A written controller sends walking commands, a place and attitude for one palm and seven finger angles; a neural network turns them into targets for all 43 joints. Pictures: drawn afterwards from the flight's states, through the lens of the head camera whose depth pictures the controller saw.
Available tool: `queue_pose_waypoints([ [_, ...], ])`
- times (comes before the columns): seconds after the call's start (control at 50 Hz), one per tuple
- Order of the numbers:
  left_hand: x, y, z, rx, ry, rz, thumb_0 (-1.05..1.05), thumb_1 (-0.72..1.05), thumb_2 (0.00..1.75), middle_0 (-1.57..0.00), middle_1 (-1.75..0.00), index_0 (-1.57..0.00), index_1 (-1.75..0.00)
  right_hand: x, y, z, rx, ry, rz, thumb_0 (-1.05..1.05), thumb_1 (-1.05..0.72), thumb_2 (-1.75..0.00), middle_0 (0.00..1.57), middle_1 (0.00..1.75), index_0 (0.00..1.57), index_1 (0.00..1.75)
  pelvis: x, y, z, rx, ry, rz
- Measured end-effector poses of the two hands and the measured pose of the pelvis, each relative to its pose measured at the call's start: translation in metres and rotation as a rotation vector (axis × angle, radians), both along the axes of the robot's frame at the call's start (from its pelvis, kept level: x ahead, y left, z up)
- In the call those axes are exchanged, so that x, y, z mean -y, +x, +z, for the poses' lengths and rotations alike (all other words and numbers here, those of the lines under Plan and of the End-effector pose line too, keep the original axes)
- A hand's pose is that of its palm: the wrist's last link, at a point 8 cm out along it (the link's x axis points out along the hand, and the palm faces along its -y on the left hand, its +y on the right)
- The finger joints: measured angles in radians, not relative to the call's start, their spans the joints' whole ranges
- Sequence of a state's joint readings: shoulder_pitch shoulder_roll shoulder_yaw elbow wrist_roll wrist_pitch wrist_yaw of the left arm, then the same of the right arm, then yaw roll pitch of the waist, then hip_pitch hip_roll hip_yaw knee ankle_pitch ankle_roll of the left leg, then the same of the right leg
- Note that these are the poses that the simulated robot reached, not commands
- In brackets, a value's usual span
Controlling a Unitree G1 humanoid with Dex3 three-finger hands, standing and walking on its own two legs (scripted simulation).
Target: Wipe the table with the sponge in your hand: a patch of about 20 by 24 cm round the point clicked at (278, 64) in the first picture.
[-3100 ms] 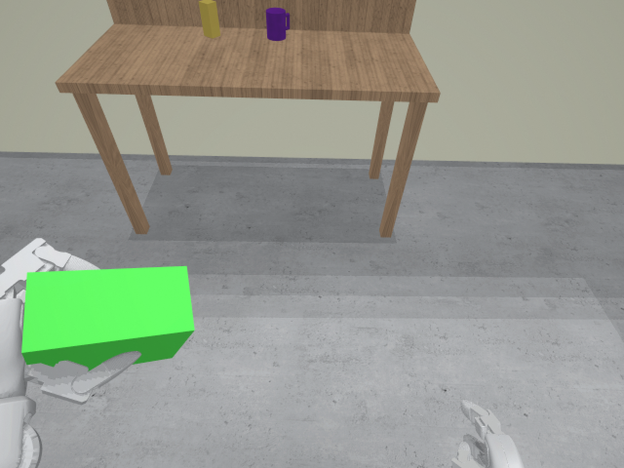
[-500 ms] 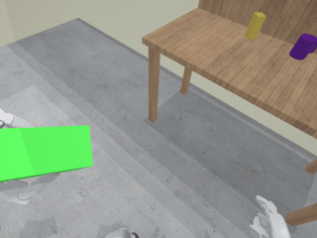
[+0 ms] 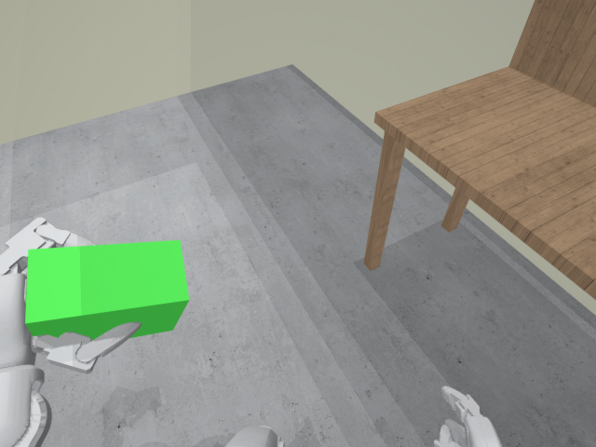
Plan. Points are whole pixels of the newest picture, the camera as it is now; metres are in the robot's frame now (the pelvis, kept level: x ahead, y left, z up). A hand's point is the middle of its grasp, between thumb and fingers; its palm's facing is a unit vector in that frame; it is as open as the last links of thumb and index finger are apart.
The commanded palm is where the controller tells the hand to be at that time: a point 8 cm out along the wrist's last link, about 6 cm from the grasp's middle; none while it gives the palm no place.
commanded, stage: walk to a spot facing it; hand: left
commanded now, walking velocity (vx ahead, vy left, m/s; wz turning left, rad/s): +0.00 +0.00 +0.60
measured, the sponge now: (135, 293) +0.23 +0.20 +0.15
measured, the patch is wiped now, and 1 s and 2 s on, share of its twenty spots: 0.00 0.00 0.00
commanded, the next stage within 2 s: turn to face it in 1.76 s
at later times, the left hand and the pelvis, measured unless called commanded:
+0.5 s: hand out of the picture +0.13 +0.27 +0.20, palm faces +0.56 -0.71 -0.42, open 10.3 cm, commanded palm +0.06 +0.31 +0.19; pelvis -0.01 -0.01 +0.01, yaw +17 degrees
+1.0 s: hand out of the picture +0.03 +0.27 +0.20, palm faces +0.79 -0.42 -0.44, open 10.3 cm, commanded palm -0.04 +0.28 +0.19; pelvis -0.01 -0.04 +0.01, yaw +36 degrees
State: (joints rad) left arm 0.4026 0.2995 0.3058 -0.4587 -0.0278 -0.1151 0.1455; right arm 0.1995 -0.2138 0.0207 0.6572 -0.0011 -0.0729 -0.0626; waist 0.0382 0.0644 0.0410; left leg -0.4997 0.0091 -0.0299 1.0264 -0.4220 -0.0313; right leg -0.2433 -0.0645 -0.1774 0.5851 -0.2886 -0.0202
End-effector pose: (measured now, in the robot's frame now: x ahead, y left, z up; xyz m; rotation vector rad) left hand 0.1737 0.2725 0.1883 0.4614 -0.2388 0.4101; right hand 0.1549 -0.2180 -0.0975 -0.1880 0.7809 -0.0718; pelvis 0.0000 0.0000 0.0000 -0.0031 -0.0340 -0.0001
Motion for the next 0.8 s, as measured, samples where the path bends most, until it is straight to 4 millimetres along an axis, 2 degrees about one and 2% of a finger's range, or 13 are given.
queue_pose_waypoints([
  [0.1,0.010,-0.007,0.007,-0.023,0.025,-0.012,0.00,-0.51,0.98,-0.76,-1.33,-0.74,-1.32,0.031,0.020,0.022,0.019,-0.077,-0.021,0.01,-0.90,-0.90,0.20,0.30,0.20,0.30,0.009,0.004,0.009,-0.002,0.037,0.061],
  [0.18,0.001,-0.018,0.020,0.003,0.088,0.009,0.00,-0.51,0.98,-0.76,-1.33,-0.74,-1.32,0.038,0.035,0.037,0.049,-0.131,-0.009,0.01,-0.90,-0.90,0.20,0.30,0.20,0.30,0.010,0.005,0.011,-0.025,0.045,0.104],
  [0.28,-0.025,-0.037,0.017,0.062,0.101,0.073,0.00,-0.51,0.99,-0.76,-1.33,-0.74,-1.32,0.021,0.051,0.038,0.074,-0.169,0.043,0.01,-0.90,-0.90,0.20,0.30,0.20,0.30,-0.004,0.005,-0.002,-0.043,0.027,0.148],
  [0.32,-0.035,-0.043,0.009,0.088,0.087,0.087,0.00,-0.51,0.99,-0.76,-1.33,-0.74,-1.32,0.007,0.054,0.034,0.088,-0.156,0.056,0.01,-0.90,-0.90,0.20,0.30,0.20,0.30,-0.008,0.000,-0.009,-0.031,0.031,0.168],
  [0.38,-0.042,-0.053,0.003,0.067,0.079,0.106,0.00,-0.51,0.99,-0.76,-1.33,-0.74,-1.32,-0.021,0.050,0.031,0.073,-0.087,0.117,0.01,-0.90,-0.90,0.20,0.30,0.20,0.30,-0.006,-0.007,-0.005,-0.015,0.004,0.212],
  [0.48,-0.031,-0.087,0.019,0.066,0.090,0.122,0.00,-0.51,0.99,-0.76,-1.33,-0.74,-1.32,-0.058,0.036,0.031,0.033,0.013,0.238,0.01,-0.90,-0.90,0.20,0.30,0.20,0.30,0.004,-0.014,0.007,-0.016,-0.041,0.279],
  [0.56,-0.024,-0.118,0.033,0.064,0.116,0.200,0.00,-0.51,0.99,-0.76,-1.33,-0.74,-1.32,-0.069,0.031,0.025,0.006,0.052,0.309,0.01,-0.90,-0.90,0.20,0.30,0.20,0.30,0.013,-0.015,0.011,-0.021,-0.057,0.326],
  [0.64,-0.021,-0.142,0.027,0.022,0.100,0.340,0.00,-0.51,0.99,-0.76,-1.33,-0.74,-1.32,-0.066,0.036,0.016,-0.006,0.067,0.373,0.01,-0.90,-0.90,0.21,0.30,0.20,0.30,0.029,-0.013,0.010,-0.022,-0.050,0.373],
  [0.72,-0.005,-0.156,0.009,-0.003,0.052,0.436,0.00,-0.51,0.99,-0.76,-1.33,-0.74,-1.32,-0.053,0.052,0.001,-0.008,0.045,0.452,0.01,-0.90,-0.90,0.21,0.30,0.20,0.30,0.047,-0.016,0.000,-0.025,-0.010,0.439],
  [0.8,0.010,-0.165,0.007,-0.012,0.000,0.463,0.00,-0.51,0.99,-0.76,-1.33,-0.74,-1.32,-0.035,0.070,0.008,-0.024,-0.024,0.478,0.01,-0.90,-0.90,0.21,0.30,0.20,0.30,0.052,-0.013,0.009,-0.014,0.024,0.496],
])
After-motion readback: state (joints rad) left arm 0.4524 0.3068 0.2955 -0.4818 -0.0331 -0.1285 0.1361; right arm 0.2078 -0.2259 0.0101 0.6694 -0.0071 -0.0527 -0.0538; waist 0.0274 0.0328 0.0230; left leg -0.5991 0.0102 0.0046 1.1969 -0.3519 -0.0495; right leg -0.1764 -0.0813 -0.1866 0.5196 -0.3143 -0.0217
